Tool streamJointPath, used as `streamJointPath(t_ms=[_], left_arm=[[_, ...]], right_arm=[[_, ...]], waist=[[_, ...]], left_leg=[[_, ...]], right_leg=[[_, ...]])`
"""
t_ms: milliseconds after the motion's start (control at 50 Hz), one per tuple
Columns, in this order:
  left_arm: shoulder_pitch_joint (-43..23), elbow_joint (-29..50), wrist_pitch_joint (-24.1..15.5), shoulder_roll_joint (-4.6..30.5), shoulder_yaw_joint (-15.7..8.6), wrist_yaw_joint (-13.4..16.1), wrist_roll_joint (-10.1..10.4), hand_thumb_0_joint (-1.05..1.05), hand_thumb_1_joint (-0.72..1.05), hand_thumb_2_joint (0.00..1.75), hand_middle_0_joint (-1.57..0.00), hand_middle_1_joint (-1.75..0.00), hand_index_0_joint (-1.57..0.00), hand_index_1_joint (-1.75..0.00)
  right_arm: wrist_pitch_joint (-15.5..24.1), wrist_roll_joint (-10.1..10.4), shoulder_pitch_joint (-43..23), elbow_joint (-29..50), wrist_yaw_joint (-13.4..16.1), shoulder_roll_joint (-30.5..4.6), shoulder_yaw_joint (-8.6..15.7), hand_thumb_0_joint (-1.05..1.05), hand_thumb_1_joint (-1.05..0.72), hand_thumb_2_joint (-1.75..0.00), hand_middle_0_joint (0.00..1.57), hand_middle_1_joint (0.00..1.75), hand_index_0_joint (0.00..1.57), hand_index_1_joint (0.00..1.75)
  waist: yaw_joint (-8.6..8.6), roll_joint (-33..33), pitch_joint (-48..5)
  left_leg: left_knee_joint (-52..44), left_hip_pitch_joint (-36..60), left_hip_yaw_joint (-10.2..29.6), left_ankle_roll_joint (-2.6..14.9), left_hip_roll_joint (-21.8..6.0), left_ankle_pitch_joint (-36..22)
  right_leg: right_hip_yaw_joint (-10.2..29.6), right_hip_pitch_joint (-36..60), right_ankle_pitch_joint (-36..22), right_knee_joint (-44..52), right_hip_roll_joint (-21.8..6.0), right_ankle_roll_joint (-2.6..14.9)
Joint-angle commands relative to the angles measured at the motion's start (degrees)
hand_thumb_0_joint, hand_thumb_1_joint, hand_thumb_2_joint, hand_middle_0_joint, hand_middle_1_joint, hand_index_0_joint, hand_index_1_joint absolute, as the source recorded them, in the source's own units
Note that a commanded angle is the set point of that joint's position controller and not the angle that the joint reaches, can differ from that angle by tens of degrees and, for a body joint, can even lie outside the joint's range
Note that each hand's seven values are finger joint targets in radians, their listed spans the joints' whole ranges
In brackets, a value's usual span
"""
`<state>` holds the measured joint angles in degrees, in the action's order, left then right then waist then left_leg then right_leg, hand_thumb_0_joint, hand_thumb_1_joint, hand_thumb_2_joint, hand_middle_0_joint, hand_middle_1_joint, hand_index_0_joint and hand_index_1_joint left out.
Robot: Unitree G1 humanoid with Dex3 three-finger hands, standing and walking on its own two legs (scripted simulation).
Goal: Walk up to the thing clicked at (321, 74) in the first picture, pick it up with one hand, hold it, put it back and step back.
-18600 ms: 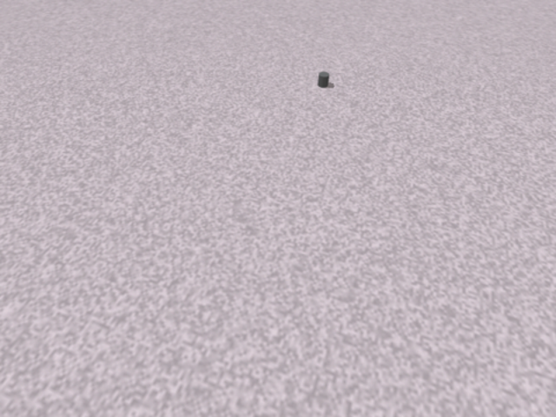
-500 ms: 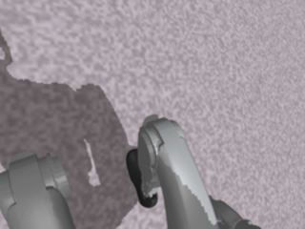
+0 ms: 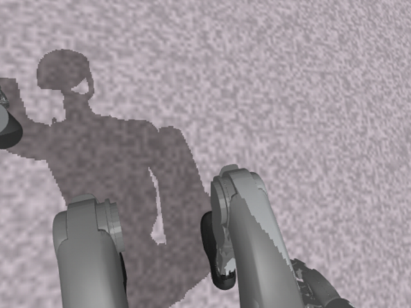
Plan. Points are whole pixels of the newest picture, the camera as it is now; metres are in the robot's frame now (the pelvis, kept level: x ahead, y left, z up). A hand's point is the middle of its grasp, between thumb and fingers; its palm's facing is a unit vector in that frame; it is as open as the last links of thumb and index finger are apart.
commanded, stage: settle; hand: left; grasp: from above
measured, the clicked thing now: out of the picture +0.46 +0.32 -0.21
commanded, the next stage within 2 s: lift in 0.22 s
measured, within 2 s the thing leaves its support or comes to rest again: neither
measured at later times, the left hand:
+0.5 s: hand out of the picture +0.45 +0.33 -0.13, palm faces -0.45 -0.09 -0.89, open 9.7 cm
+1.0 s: hand out of the picture +0.39 +0.32 +0.01, palm faces -0.44 -0.11 -0.89, open 9.7 cm
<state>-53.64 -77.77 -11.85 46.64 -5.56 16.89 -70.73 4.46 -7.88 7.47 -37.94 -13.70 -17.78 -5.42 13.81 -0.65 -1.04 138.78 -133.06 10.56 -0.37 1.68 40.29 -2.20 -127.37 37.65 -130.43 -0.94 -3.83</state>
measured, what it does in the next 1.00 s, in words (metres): rises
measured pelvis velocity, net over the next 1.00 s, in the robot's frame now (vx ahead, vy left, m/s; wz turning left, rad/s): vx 0.00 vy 0.00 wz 0.09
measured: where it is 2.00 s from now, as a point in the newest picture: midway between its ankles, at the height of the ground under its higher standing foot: (170, 282)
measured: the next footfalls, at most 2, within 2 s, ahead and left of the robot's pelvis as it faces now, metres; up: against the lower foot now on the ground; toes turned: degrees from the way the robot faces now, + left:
none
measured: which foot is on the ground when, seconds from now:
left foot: down 0.00-1.00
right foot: down 0.00-1.00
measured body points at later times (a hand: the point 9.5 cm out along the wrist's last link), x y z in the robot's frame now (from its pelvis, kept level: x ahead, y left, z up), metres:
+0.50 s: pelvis -0.01 +0.00 +0.02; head +0.23 +0.08 +0.40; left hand +0.47 +0.33 -0.07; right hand +0.05 -0.28 -0.07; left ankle +0.07 +0.12 -0.30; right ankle +0.11 -0.15 -0.30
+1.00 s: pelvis +0.00 +0.00 +0.12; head +0.19 +0.06 +0.53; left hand +0.41 +0.32 +0.06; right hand +0.13 -0.27 +0.01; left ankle +0.07 +0.12 -0.30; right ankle +0.11 -0.15 -0.30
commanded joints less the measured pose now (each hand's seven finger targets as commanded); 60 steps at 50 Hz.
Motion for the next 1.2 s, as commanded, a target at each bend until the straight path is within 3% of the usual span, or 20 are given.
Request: streamJointPath(t_ms=[0,180,200,260,300,320,340,360,480,540,660,760,780,820,860,980,1060,1100,1120,1180], left_arm=[[-19.01,10.05,-1.59,15.8,-2.39,1.39,0.32,0.0,0.68,0.78,-1.01,-0.82,-1.04,-0.79],[-20.94,10.91,-2.31,16.5,-2.66,2.1,-0.62,0.0,0.64,0.85,-0.99,-0.82,-1.0,-0.81],[-19.48,8.85,-1.92,14.85,-1.54,1.93,-0.63,0.0,0.64,0.85,-0.99,-0.83,-1.01,-0.81],[-21.34,10.2,-1.79,15.34,-1.85,1.67,-0.45,0.0,0.68,0.85,-1.01,-0.83,-1.03,-0.81],[-20.17,9.83,-1.28,15.26,-1.9,1.3,-0.28,0.0,0.59,0.8,-0.95,-0.76,-0.98,-0.73],[-21.27,11.9,-1.19,16.35,-2.34,1.3,0.17,0.0,0.61,0.73,-0.98,-0.83,-1.02,-0.79],[-20.38,11.72,-0.6,16.55,-2.65,0.99,0.33,0.0,0.55,0.79,-0.92,-0.75,-0.94,-0.71],[-20.58,13.2,-0.36,16.46,-2.74,0.73,0.85,0.0,0.59,0.71,-0.97,-0.81,-1.0,-0.77],[-16.8,17.75,1.75,14.99,-2.87,-2.74,3.35,0.0,0.62,0.77,-0.97,-0.82,-1.0,-0.79],[-14.81,20.87,1.99,13.83,-2.51,-4.37,3.93,0.0,0.62,0.79,-0.97,-0.83,-1.0,-0.8],[-10.13,26.55,2.35,11.53,-2.35,-6.77,5.99,0.0,0.6,0.83,-0.95,-0.86,-0.98,-0.83],[-6.09,32.12,3.06,7.93,-0.4,-8.48,8.06,0.0,0.62,0.84,-0.95,-0.9,-0.99,-0.87],[-6.8,36.0,3.03,8.33,-0.84,-8.52,8.79,0.0,0.62,0.84,-0.95,-0.89,-0.99,-0.86],[-2.04,34.15,3.81,6.42,-0.44,-9.0,9.61,0.0,0.64,0.83,-0.96,-0.89,-1.0,-0.85],[-4.57,40.31,4.05,7.3,-0.46,-9.1,9.93,0.0,0.64,0.81,-0.96,-0.9,-1.0,-0.86],[1.94,42.77,6.27,4.33,0.28,-9.54,11.46,0.0,0.62,0.82,-0.94,-0.89,-0.98,-0.85],[5.87,45.7,7.67,0.94,2.22,-9.85,12.45,0.0,0.59,0.81,-0.91,-0.89,-0.95,-0.85],[8.51,45.41,8.49,2.05,1.06,-9.88,12.94,0.0,0.61,0.79,-0.92,-0.89,-0.96,-0.84],[8.19,47.33,8.72,-0.17,3.1,-10.15,13.28,0.0,0.61,0.78,-0.91,-0.9,-0.96,-0.85],[11.04,49.25,9.81,0.04,2.36,-10.13,14.01,0.0,0.59,0.77,-0.89,-0.9,-0.94,-0.84]], right_arm=[[-0.88,0.51,13.7,0.33,1.87,-15.83,5.44,0.0,-0.92,-0.91,0.2,0.3,0.2,0.3],[-1.97,1.18,13.76,0.22,4.28,-15.23,6.22,0.0,-0.91,-0.9,0.2,0.3,0.2,0.3],[-1.97,1.22,14.09,0.03,4.27,-14.64,6.13,0.0,-0.91,-0.9,0.2,0.3,0.2,0.3],[-1.95,1.28,14.89,-0.16,4.67,-14.66,6.33,0.0,-0.91,-0.9,0.2,0.3,0.2,0.3],[-1.97,1.51,15.46,-0.53,4.82,-14.77,6.61,0.0,-0.9,-0.9,0.2,0.3,0.2,0.3],[-2.11,1.57,15.23,-0.27,4.9,-14.51,6.58,0.0,-0.95,-0.92,0.2,0.3,0.2,0.3],[-2.09,1.76,15.46,-0.23,5.0,-14.55,6.92,0.0,-0.9,-0.9,0.2,0.3,0.2,0.3],[-2.28,2.0,15.16,-0.2,5.11,-14.41,7.33,0.0,-0.95,-0.92,0.2,0.3,0.2,0.3],[-3.46,3.41,15.95,0.03,5.82,-13.65,8.53,0.0,-0.93,-0.91,0.2,0.3,0.2,0.3],[-4.12,3.97,15.81,0.42,6.29,-13.19,9.03,0.0,-0.93,-0.91,0.2,0.3,0.2,0.3],[-4.94,5.0,14.92,2.1,7.02,-12.74,10.26,0.0,-0.93,-0.91,0.2,0.3,0.2,0.3],[-5.36,5.85,14.16,3.52,7.76,-11.78,10.67,0.0,-0.93,-0.91,0.2,0.3,0.2,0.3],[-5.41,6.08,13.69,3.8,8.02,-11.68,10.91,0.0,-0.92,-0.91,0.2,0.3,0.2,0.3],[-5.58,6.28,13.13,4.1,8.35,-11.4,11.01,0.0,-0.92,-0.91,0.2,0.3,0.2,0.3],[-5.76,6.57,12.55,4.68,8.97,-11.2,11.45,0.0,-0.92,-0.91,0.2,0.3,0.2,0.3],[-6.13,7.37,10.22,5.02,10.59,-10.02,11.48,0.0,-0.92,-0.91,0.2,0.3,0.2,0.3],[-6.18,7.88,8.53,5.29,11.75,-8.73,11.26,0.0,-0.92,-0.9,0.2,0.3,0.2,0.3],[-6.26,8.12,7.82,5.1,12.37,-8.37,11.1,0.0,-0.91,-0.9,0.2,0.3,0.2,0.3],[-6.26,8.22,7.53,5.38,12.58,-7.79,11.02,0.0,-0.92,-0.9,0.2,0.3,0.2,0.3],[-6.34,8.69,6.68,5.25,13.4,-7.06,10.83,0.0,-0.92,-0.9,0.2,0.3,0.2,0.3]], waist=[[2.44,-18.24,-38.47],[0.95,-21.27,-40.41],[1.46,-20.36,-39.26],[1.71,-19.91,-40.2],[1.2,-19.63,-41.1],[0.55,-20.95,-43.32],[0.25,-20.13,-43.67],[-0.36,-21.04,-44.64],[-1.72,-20.05,-47.97],[-2.01,-19.69,-47.61],[-3.11,-17.45,-46.7],[-3.77,-16.48,-46.4],[-4.44,-17.02,-48.34],[-4.6,-14.91,-45.48],[-5.23,-16.63,-48.57],[-6.18,-14.89,-45.48],[-6.45,-13.59,-42.78],[-7.29,-10.71,-42.9],[-6.83,-10.94,-42.65],[-8.01,-8.9,-42.28]], left_leg=[[-16.78,31.29,-5.9,1.32,-0.01,-10.84],[-20.02,33.58,-5.91,1.01,-0.07,-9.12],[-19.87,33.32,-6.52,1.19,-0.14,-9.13],[-19.9,33.12,-6.86,1.42,0.0,-9.64],[-20.23,34.42,-6.83,1.39,-0.07,-10.5],[-20.72,34.65,-7.29,1.42,-0.09,-10.6],[-20.82,35.18,-7.51,1.51,-0.04,-10.63],[-21.82,35.45,-7.5,1.4,-0.11,-10.07],[-24.71,38.58,-7.51,1.45,-0.13,-12.54],[-26.01,39.99,-7.14,1.49,-0.29,-13.54],[-30.84,42.06,-5.84,1.7,-0.5,-9.17],[-34.76,45.75,-5.69,1.71,-0.91,-10.08],[-35.67,46.72,-5.72,1.69,-0.72,-10.23],[-37.87,47.91,-5.08,1.65,-0.98,-9.83],[-39.48,51.2,-5.77,1.61,-1.09,-10.11],[-46.48,57.45,-4.5,1.25,-1.65,-10.04],[-50.77,59.68,-6.06,1.37,-1.87,-9.06],[-52.34,61.84,-6.72,1.57,-1.94,-10.1],[-53.09,62.51,-7.51,1.65,-1.9,-10.51],[-56.0,65.23,-8.63,1.79,-1.74,-11.36]], right_leg=[[-7.51,17.58,-11.65,11.68,2.04,5.7],[-7.13,15.54,-10.24,11.73,1.49,5.81],[-6.97,16.34,-10.43,12.44,1.62,5.7],[-6.55,17.14,-11.02,13.1,1.35,5.63],[-6.41,17.5,-11.74,13.31,1.25,5.69],[-6.23,18.86,-11.75,13.5,1.45,5.91],[-5.93,19.54,-11.89,14.05,1.39,5.95],[-5.83,19.44,-11.33,14.13,1.29,6.03],[-5.22,22.51,-13.38,15.86,1.01,5.99],[-5.03,23.05,-13.98,16.87,0.92,5.97],[-4.48,24.58,-10.96,20.56,0.73,5.62],[-4.1,27.99,-11.78,24.39,0.96,5.41],[-3.88,29.49,-11.98,25.1,0.8,5.47],[-3.94,30.26,-11.69,26.65,0.73,5.22],[-3.39,32.74,-11.93,28.68,0.84,5.33],[-3.21,38.11,-11.93,33.8,0.89,4.99],[-2.6,44.23,-11.42,39.4,1.16,4.77],[-2.34,47.91,-11.72,42.28,1.26,4.67],[-2.05,49.8,-12.1,43.95,1.4,4.67],[-1.25,55.61,-12.15,48.48,1.54,4.56]])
